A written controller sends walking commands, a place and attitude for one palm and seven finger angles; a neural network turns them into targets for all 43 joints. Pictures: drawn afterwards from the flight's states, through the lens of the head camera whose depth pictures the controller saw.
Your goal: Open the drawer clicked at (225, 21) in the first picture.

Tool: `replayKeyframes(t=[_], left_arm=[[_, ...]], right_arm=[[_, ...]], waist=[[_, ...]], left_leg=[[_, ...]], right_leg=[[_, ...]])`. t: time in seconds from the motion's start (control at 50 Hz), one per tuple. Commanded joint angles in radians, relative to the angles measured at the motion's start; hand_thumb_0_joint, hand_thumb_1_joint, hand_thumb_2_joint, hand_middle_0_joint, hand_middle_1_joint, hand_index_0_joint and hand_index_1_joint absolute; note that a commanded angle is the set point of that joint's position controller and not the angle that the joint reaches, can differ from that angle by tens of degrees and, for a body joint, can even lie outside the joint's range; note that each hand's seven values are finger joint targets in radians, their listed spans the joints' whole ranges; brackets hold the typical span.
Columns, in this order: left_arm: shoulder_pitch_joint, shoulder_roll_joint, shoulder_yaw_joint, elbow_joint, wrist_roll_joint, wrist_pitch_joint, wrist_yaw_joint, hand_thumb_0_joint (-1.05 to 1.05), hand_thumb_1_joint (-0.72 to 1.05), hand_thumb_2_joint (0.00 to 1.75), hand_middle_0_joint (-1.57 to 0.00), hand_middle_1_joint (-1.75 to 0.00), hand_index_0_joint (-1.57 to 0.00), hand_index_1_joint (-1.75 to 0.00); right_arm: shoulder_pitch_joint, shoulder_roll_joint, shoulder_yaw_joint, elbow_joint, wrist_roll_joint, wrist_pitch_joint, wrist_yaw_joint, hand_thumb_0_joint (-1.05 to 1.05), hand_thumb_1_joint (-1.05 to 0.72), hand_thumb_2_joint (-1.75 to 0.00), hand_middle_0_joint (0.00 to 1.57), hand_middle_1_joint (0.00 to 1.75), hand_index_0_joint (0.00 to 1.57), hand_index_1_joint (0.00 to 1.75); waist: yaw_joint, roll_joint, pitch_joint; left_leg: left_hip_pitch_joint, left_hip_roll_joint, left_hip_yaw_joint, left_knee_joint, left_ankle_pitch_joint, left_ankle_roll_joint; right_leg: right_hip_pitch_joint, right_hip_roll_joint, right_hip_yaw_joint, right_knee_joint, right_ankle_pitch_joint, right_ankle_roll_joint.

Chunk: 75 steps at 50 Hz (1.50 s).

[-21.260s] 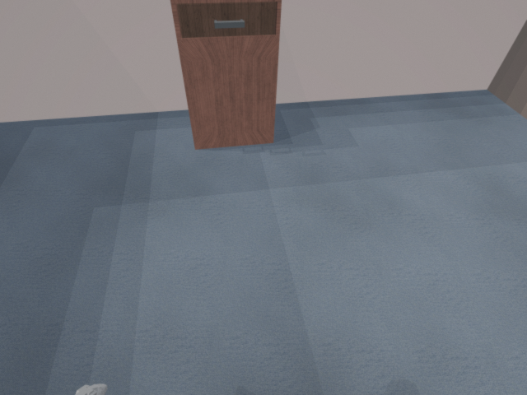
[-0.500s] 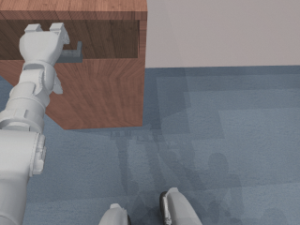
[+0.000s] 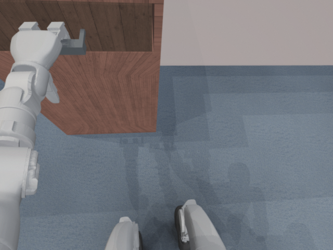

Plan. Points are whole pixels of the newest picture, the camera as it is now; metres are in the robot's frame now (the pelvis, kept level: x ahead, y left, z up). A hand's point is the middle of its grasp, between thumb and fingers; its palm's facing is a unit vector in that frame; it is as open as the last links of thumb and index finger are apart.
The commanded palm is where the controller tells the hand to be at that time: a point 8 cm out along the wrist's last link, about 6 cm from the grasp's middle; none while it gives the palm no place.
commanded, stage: lower the fingers behind the handle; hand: left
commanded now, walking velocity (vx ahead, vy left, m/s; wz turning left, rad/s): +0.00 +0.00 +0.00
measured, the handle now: (54, 39) +0.60 +0.20 +0.05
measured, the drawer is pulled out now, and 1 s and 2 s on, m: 0.00 0.00 0.10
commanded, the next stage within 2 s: close the thumb around the handle in 0.10 s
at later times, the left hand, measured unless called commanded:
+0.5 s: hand (54, 63) +0.55 +0.21 +0.03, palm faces -0.09 -0.04 -0.99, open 11.3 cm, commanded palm +0.54 +0.21 +0.08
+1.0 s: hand (50, 62) +0.56 +0.22 +0.03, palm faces -0.11 -0.01 -0.99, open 5.8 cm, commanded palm +0.54 +0.21 +0.08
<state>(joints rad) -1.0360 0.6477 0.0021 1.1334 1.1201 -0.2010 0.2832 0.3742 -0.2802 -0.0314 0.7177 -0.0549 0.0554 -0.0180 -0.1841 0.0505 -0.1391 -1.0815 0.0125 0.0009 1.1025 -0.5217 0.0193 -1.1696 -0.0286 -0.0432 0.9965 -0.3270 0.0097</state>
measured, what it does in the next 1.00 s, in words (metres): stands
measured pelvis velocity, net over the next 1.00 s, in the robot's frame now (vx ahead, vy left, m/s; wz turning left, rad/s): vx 0.03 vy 0.00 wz -0.01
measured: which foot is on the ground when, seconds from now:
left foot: down 0.00-1.00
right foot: down 0.00-1.00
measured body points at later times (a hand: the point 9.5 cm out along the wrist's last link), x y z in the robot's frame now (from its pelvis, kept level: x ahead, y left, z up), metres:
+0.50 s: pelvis +0.02 +0.00 +0.02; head +0.18 +0.00 +0.44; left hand +0.55 +0.21 +0.09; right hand +0.00 -0.27 -0.11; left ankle -0.02 +0.10 -0.65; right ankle +0.07 -0.13 -0.65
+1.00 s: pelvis +0.03 +0.00 +0.02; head +0.18 +0.01 +0.44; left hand +0.56 +0.22 +0.08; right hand +0.00 -0.27 -0.10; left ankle -0.02 +0.11 -0.65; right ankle +0.06 -0.13 -0.65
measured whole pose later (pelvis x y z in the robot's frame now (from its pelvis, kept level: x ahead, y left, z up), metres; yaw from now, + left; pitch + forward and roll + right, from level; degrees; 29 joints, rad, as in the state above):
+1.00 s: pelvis +0.03 +0.00 +0.02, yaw +0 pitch +27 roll -2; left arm -0.98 0.58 -0.02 1.16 1.12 -0.12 0.29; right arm 0.36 -0.26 -0.03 0.74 -0.06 0.08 0.00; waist -0.17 0.06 -0.14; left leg -0.94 0.02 0.00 0.99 -0.52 0.02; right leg -1.04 -0.02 -0.04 0.90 -0.33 0.02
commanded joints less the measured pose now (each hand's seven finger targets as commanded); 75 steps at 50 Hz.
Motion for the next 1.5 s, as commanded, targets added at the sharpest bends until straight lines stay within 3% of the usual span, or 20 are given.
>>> replayKeyframes(t=[0.0, 0.04, 0.12, 0.18, 0.24, 0.34, 0.44, 0.56, 0.6, 0.68, 0.72, 0.78, 0.94, 1.12, 1.18, 1.22, 1.36, 1.44, 1.46, 1.48], left_arm=[[-0.487, 0.232, 0.064, -0.165, -0.004, 0.054, 0.087, 0.00, -0.50, 0.30, -0.30, -1.20, -0.30, -1.20], [-0.537, 0.246, 0.062, -0.191, 0.010, 0.072, 0.100, 0.00, -0.50, 0.30, -0.30, -1.20, -0.30, -1.20], [-0.489, 0.236, 0.062, -0.163, -0.004, 0.115, 0.079, 0.00, -0.50, 0.30, -0.30, -1.20, -0.30, -1.20], [-0.435, 0.236, 0.052, -0.129, -0.014, 0.129, 0.045, 0.00, -0.50, 0.30, -0.30, -1.20, -0.30, -1.20], [-0.402, 0.231, 0.044, -0.102, -0.015, 0.108, 0.017, 0.00, -0.33, 0.37, -0.31, -1.22, -0.31, -1.22], [-0.361, 0.188, 0.031, -0.125, -0.015, 0.043, 0.010, 0.00, -0.05, 0.49, -0.33, -1.25, -0.33, -1.25], [-0.355, 0.221, 0.078, -0.172, -0.014, 0.009, 0.052, 0.00, 0.23, 0.61, -0.35, -1.28, -0.35, -1.28], [-0.381, 0.219, 0.089, -0.188, 0.004, 0.048, 0.124, 0.00, 0.56, 0.76, -0.38, -1.31, -0.38, -1.31], [-0.363, 0.208, 0.083, -0.177, 0.005, 0.079, 0.127, 0.00, 0.68, 0.80, -0.38, -1.33, -0.38, -1.33], [-0.404, 0.174, 0.044, -0.180, -0.002, 0.115, 0.102, 0.00, 0.90, 0.90, -0.40, -1.35, -0.40, -1.35], [-0.415, 0.210, 0.065, -0.171, -0.013, 0.123, 0.082, 0.00, 0.90, 0.90, -0.40, -1.35, -0.40, -1.35], [-0.387, 0.144, 0.012, -0.146, -0.010, 0.119, 0.055, 0.00, 0.90, 0.90, -0.40, -1.35, -0.40, -1.35], [-0.395, 0.144, 0.016, -0.168, -0.011, 0.055, 0.039, 0.00, 0.90, 0.90, -0.40, -1.35, -0.40, -1.35], [-0.241, 0.136, 0.058, -0.219, -0.026, 0.037, 0.061, 0.00, 0.90, 0.90, -0.40, -1.35, -0.40, -1.35], [-0.176, 0.089, 0.033, -0.228, -0.027, 0.049, 0.068, 0.00, 0.90, 0.90, -0.40, -1.35, -0.40, -1.35], [-0.148, 0.119, 0.062, -0.229, -0.033, 0.056, 0.070, 0.00, 0.90, 0.90, -0.40, -1.35, -0.40, -1.35], [0.013, 0.096, 0.075, -0.297, -0.046, 0.061, 0.078, 0.00, 0.90, 0.90, -0.40, -1.35, -0.40, -1.35], [0.064, 0.048, 0.047, -0.310, -0.040, 0.057, 0.089, 0.00, 0.90, 0.90, -0.40, -1.35, -0.40, -1.35], [0.071, 0.081, 0.080, -0.344, -0.040, 0.054, 0.097, 0.00, 0.90, 0.90, -0.40, -1.35, -0.40, -1.35], [0.102, 0.046, 0.056, -0.343, -0.033, 0.056, 0.102, 0.00, 0.90, 0.90, -0.40, -1.35, -0.40, -1.35]], right_arm=[[0.207, -0.182, -0.059, -0.005, -0.002, -0.010, -0.001, 0.00, -0.90, -0.90, 0.20, 0.30, 0.20, 0.30], [0.207, -0.182, -0.060, 0.006, -0.004, -0.009, 0.001, 0.00, -0.90, -0.90, 0.20, 0.30, 0.20, 0.30], [0.198, -0.177, -0.054, 0.008, -0.002, 0.003, 0.006, 0.00, -0.90, -0.90, 0.20, 0.30, 0.20, 0.30], [0.187, -0.175, -0.045, 0.000, 0.003, 0.012, 0.003, 0.00, -0.90, -0.90, 0.20, 0.30, 0.20, 0.30], [0.186, -0.172, -0.040, -0.005, 0.006, 0.015, -0.008, 0.00, -0.90, -0.90, 0.20, 0.30, 0.20, 0.30], [0.179, -0.164, -0.047, -0.013, 0.001, 0.008, -0.013, 0.00, -0.90, -0.90, 0.20, 0.30, 0.20, 0.30], [0.179, -0.169, -0.057, -0.014, -0.010, 0.008, -0.007, 0.00, -0.90, -0.90, 0.20, 0.30, 0.20, 0.30], [0.178, -0.174, -0.066, -0.001, -0.014, 0.014, 0.008, 0.00, -0.90, -0.90, 0.20, 0.30, 0.20, 0.30], [0.175, -0.177, -0.068, 0.001, -0.012, 0.018, 0.014, 0.00, -0.90, -0.90, 0.20, 0.30, 0.20, 0.30], [0.181, -0.177, -0.071, 0.009, -0.004, 0.022, 0.014, 0.00, -0.90, -0.90, 0.20, 0.30, 0.20, 0.30], [0.180, -0.182, -0.066, 0.010, -0.002, 0.030, 0.010, 0.00, -0.90, -0.90, 0.20, 0.30, 0.20, 0.30], [0.172, -0.169, -0.064, 0.004, 0.001, 0.028, 0.003, 0.00, -0.90, -0.90, 0.20, 0.30, 0.20, 0.30], [0.182, -0.164, -0.065, 0.004, -0.007, 0.017, -0.007, 0.00, -0.90, -0.90, 0.20, 0.30, 0.20, 0.30], [0.172, -0.161, -0.073, -0.007, -0.007, 0.022, 0.010, 0.00, -0.90, -0.90, 0.20, 0.30, 0.20, 0.30], [0.167, -0.157, -0.078, -0.010, -0.004, 0.025, 0.014, 0.00, -0.90, -0.90, 0.20, 0.30, 0.20, 0.30], [0.156, -0.164, -0.078, -0.008, -0.001, 0.031, 0.014, 0.00, -0.90, -0.90, 0.20, 0.30, 0.20, 0.30], [0.131, -0.156, -0.084, -0.027, 0.004, 0.046, 0.018, 0.00, -0.90, -0.90, 0.20, 0.30, 0.20, 0.30], [0.103, -0.150, -0.086, -0.036, 0.006, 0.051, 0.017, 0.00, -0.90, -0.90, 0.20, 0.30, 0.20, 0.30], [0.103, -0.153, -0.087, -0.039, 0.006, 0.054, 0.017, 0.00, -0.90, -0.90, 0.20, 0.30, 0.20, 0.30], [0.093, -0.147, -0.089, -0.044, 0.004, 0.054, 0.016, 0.00, -0.90, -0.90, 0.20, 0.30, 0.20, 0.30]], waist=[[-0.029, 0.139, -0.572], [-0.035, 0.163, -0.611], [-0.025, 0.131, -0.616], [-0.018, 0.101, -0.531], [-0.023, 0.042, -0.484], [-0.019, 0.054, -0.453], [-0.001, 0.074, -0.518], [-0.001, 0.100, -0.568], [0.006, 0.116, -0.579], [-0.011, 0.119, -0.577], [-0.016, 0.091, -0.577], [-0.020, 0.097, -0.518], [-0.027, 0.089, -0.503], [0.035, 0.093, -0.568], [0.040, 0.075, -0.550], [0.050, 0.037, -0.536], [0.096, 0.023, -0.516], [0.099, 0.009, -0.453], [0.113, 0.011, -0.475], [0.112, 0.012, -0.464]], left_leg=[[0.342, -0.026, -0.057, -0.142, 0.443, -0.002], [0.376, -0.026, -0.058, -0.144, 0.476, -0.006], [0.390, -0.028, -0.041, -0.162, 0.528, 0.001], [0.338, -0.033, -0.026, -0.193, 0.461, 0.013], [0.297, -0.035, -0.021, -0.206, 0.420, 0.021], [0.312, -0.032, -0.019, -0.201, 0.427, 0.019], [0.331, -0.030, -0.021, -0.174, 0.509, 0.012], [0.382, -0.024, -0.034, -0.155, 0.603, -0.001], [0.404, -0.023, -0.032, -0.158, 0.630, -0.006], [0.451, -0.019, -0.039, -0.170, 0.646, -0.007], [0.446, -0.021, -0.041, -0.184, 0.630, -0.005], [0.431, -0.023, -0.034, -0.195, 0.595, -0.001], [0.423, -0.019, -0.040, -0.184, 0.586, 0.000], [0.443, -0.018, -0.030, -0.189, 0.655, -0.003], [0.457, -0.013, -0.029, -0.200, 0.675, -0.002], [0.434, -0.015, -0.022, -0.214, 0.652, 0.002], [0.460, -0.014, -0.008, -0.255, 0.712, 0.007], [0.458, -0.015, -0.002, -0.270, 0.698, 0.009], [0.466, -0.013, -0.005, -0.273, 0.722, 0.008], [0.477, -0.012, -0.003, -0.274, 0.744, 0.007]], right_leg=[[0.360, 0.060, -0.001, -0.091, 0.203, -0.038], [0.376, 0.060, -0.001, -0.095, 0.229, -0.038], [0.457, 0.064, 0.004, -0.116, 0.297, -0.035], [0.501, 0.064, 0.010, -0.143, 0.289, -0.032], [0.527, 0.061, 0.019, -0.154, 0.287, -0.031], [0.483, 0.060, 0.016, -0.145, 0.276, -0.034], [0.481, 0.057, 0.020, -0.112, 0.323, -0.035], [0.461, 0.060, 0.009, -0.097, 0.349, -0.034], [0.466, 0.060, 0.006, -0.103, 0.357, -0.034], [0.465, 0.064, 0.001, -0.127, 0.353, -0.031], [0.490, 0.065, 0.004, -0.133, 0.359, -0.031], [0.474, 0.063, 0.002, -0.147, 0.336, -0.031], [0.449, 0.064, 0.004, -0.135, 0.323, -0.034], [0.517, 0.065, 0.008, -0.128, 0.374, -0.039], [0.527, 0.066, 0.003, -0.140, 0.383, -0.036], [0.558, 0.065, 0.009, -0.145, 0.393, -0.036], [0.638, 0.059, 0.019, -0.170, 0.450, -0.038], [0.635, 0.058, 0.016, -0.181, 0.444, -0.039], [0.648, 0.056, 0.020, -0.177, 0.456, -0.041], [0.648, 0.056, 0.017, -0.180, 0.462, -0.041]])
